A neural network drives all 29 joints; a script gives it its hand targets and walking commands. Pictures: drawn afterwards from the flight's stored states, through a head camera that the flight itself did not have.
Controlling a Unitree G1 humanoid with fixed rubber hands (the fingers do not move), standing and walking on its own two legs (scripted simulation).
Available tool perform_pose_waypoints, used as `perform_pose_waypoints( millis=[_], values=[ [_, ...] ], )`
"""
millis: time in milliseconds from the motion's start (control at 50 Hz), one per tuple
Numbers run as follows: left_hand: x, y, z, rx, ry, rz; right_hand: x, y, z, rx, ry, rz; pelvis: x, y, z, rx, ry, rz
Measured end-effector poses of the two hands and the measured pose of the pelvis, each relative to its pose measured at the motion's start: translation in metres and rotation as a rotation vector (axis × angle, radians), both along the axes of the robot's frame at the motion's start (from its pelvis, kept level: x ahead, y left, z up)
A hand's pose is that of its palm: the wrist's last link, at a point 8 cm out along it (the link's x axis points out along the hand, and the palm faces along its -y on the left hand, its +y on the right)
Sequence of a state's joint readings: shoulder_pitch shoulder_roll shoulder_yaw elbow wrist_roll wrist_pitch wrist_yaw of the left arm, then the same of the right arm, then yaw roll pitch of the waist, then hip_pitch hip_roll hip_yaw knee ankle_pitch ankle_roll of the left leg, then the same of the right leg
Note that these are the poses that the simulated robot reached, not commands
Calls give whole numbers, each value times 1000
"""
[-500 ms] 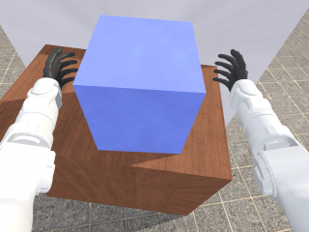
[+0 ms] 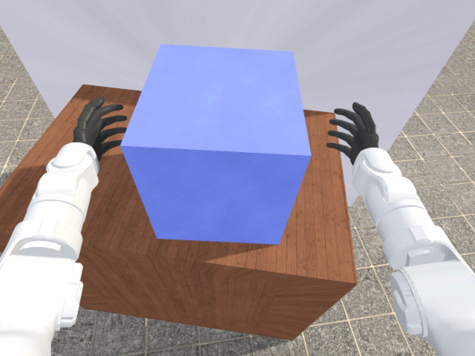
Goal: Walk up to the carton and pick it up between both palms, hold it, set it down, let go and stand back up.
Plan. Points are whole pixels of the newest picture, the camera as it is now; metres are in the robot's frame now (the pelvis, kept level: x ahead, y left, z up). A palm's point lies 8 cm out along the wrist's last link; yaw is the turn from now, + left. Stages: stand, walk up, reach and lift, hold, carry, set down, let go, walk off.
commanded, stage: set down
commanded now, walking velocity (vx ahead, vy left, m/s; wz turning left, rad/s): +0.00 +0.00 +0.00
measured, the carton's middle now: (222, 148) +0.52 +0.01 +0.04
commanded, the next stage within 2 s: none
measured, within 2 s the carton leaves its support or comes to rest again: neither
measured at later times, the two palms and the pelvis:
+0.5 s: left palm (81, 176) +0.41 +0.24 +0.10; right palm (363, 182) +0.38 -0.22 +0.10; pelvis +0.01 +0.01 +0.01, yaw -1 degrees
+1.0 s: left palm (79, 219) +0.36 +0.25 +0.06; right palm (360, 222) +0.32 -0.21 +0.06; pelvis +0.01 +0.02 +0.01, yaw -1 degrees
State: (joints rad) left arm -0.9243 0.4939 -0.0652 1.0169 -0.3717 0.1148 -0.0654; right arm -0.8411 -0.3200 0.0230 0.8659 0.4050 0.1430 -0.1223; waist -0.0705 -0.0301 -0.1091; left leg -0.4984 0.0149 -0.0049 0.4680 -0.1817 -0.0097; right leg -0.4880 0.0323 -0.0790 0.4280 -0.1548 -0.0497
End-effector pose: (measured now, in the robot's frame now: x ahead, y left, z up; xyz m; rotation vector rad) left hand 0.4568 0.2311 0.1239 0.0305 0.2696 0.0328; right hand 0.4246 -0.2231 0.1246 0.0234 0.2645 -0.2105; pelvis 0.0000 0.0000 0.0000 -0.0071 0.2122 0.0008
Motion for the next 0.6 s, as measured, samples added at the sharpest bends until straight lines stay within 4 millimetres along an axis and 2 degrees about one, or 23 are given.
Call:
perform_pose_waypoints(
  millis=[240, 600],
  values=[
    [-20, 4, -8, -1, -3, -12, -21, 3, -6, -1, -8, 8, 6, 1, 5, 0, -65, -7],
    [-55, 11, -34, 3, -5, -28, -60, 7, -34, 0, -14, 8, 9, 13, 7, -5, -134, -13]
  ],
)
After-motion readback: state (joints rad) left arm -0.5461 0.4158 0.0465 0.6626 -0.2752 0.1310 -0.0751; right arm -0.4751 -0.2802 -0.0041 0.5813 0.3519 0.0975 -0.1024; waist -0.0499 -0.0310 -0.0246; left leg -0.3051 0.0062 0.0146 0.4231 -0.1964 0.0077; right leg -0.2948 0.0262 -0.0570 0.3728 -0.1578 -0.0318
